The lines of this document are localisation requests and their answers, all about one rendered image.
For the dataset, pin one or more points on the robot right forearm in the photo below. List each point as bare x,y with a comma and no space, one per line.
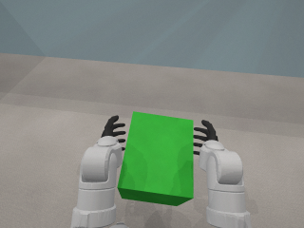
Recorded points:
225,182

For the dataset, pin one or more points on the carton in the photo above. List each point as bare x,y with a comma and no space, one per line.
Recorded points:
158,161

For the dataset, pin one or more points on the right robot hand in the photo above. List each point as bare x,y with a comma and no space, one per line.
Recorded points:
210,133

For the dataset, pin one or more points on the left robot hand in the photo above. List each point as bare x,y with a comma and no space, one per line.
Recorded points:
110,126

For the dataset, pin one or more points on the robot left forearm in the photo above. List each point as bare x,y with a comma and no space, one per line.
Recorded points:
97,180

